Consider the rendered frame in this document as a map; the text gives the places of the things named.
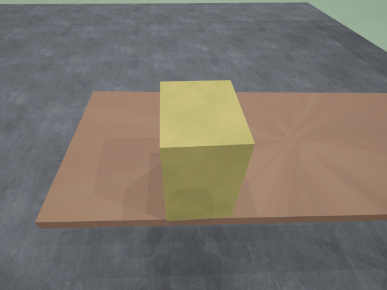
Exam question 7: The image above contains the table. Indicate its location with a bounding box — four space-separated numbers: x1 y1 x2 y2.
35 91 387 229

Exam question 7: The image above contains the carton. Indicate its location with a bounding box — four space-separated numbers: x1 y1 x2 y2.
160 80 255 221

